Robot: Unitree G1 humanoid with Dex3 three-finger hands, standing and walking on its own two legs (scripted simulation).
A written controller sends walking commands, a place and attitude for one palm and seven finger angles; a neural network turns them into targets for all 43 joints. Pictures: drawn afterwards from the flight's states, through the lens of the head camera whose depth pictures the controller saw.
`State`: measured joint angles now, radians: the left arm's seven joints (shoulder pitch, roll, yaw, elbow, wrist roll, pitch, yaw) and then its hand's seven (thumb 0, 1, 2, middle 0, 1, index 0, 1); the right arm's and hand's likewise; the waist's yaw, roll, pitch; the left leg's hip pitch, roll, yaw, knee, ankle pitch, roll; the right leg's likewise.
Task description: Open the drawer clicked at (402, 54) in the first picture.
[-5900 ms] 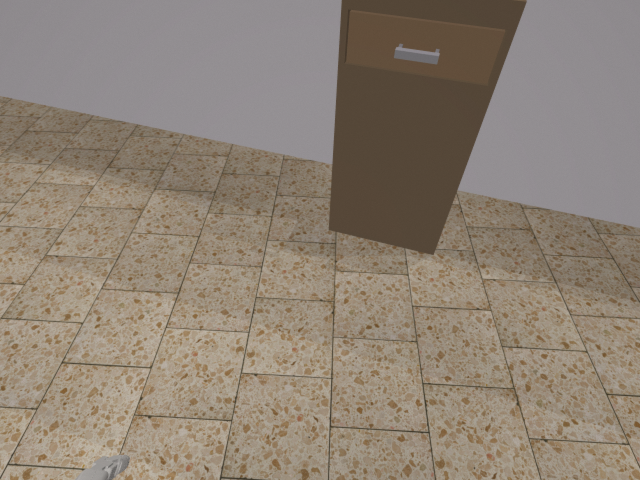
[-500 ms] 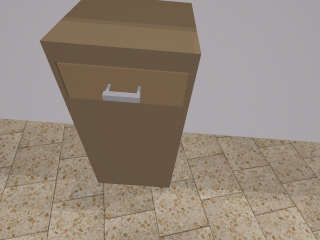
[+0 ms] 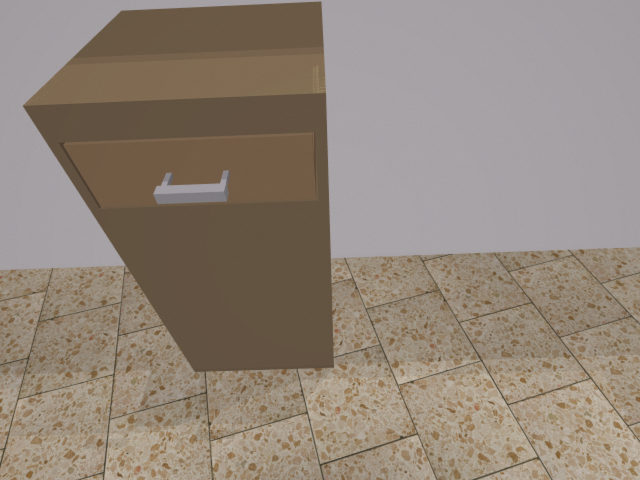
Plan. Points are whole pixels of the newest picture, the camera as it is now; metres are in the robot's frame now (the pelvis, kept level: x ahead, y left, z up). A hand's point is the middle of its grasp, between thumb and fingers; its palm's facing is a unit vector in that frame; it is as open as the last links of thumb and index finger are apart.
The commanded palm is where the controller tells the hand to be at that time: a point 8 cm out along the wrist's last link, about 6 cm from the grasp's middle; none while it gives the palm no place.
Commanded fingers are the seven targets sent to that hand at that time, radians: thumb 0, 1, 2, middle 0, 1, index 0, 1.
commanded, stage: come to a stop and stand still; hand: left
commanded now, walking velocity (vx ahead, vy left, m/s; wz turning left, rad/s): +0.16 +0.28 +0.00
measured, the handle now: (194, 185) +0.56 +0.26 +0.06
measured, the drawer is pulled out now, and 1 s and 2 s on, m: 0.00 0.00 0.00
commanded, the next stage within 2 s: look again from close up in 0.92 s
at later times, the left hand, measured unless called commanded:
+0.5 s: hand out of the picture -0.05 +0.23 -0.17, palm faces +0.13 -0.97 -0.22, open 7.4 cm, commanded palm none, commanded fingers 0.00 0.90 0.90 -0.20 -0.30 -0.20 -0.30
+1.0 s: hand out of the picture +0.01 +0.24 -0.17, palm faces +0.05 -0.98 -0.18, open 7.3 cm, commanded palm none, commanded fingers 0.00 0.90 0.90 -0.20 -0.30 -0.20 -0.30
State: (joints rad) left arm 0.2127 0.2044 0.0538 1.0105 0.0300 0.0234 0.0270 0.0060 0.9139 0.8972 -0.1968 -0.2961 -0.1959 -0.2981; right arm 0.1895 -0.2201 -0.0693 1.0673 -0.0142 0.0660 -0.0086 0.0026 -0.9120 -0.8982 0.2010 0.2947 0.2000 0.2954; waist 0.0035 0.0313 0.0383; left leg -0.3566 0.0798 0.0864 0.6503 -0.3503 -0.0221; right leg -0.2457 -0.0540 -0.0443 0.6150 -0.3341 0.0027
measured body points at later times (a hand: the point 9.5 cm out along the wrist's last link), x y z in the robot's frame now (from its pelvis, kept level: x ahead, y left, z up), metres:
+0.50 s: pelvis -0.02 +0.04 +0.01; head -0.01 +0.05 +0.46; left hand -0.06 +0.28 -0.15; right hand +0.04 -0.20 -0.14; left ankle -0.05 +0.16 -0.73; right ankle +0.01 -0.11 -0.73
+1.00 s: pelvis +0.00 +0.06 +0.01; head +0.00 +0.07 +0.46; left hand +0.01 +0.29 -0.15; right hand -0.01 -0.16 -0.14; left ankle -0.05 +0.16 -0.73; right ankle -0.01 -0.08 -0.73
